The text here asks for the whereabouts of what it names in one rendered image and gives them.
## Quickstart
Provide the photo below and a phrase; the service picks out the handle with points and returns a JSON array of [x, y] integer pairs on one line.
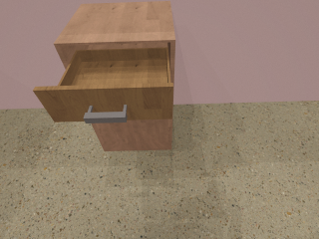
[[105, 117]]

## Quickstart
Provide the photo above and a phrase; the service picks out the drawer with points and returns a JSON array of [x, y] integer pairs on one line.
[[108, 79]]

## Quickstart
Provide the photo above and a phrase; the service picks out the cabinet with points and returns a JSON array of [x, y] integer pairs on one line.
[[124, 25]]

